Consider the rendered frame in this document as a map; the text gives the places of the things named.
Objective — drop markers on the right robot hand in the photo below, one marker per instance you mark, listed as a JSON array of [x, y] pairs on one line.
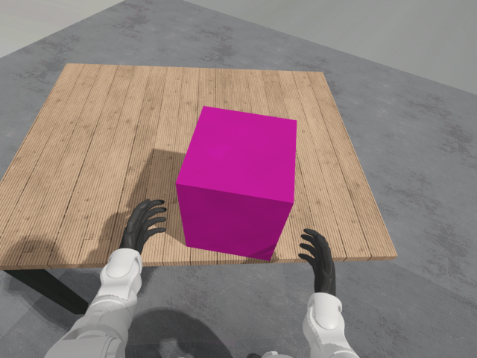
[[322, 263]]

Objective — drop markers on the left robot upper arm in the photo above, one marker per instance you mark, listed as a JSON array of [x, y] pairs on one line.
[[98, 347]]

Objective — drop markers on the robot left forearm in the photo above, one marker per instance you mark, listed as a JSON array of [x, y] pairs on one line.
[[112, 310]]

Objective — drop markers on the carton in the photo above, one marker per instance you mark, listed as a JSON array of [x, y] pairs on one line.
[[236, 184]]

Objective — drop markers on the left robot hand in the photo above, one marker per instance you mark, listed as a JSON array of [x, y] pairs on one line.
[[136, 232]]

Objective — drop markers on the table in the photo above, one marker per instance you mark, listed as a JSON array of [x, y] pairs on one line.
[[108, 137]]

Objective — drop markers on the robot right forearm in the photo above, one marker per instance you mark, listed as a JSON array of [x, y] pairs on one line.
[[323, 327]]

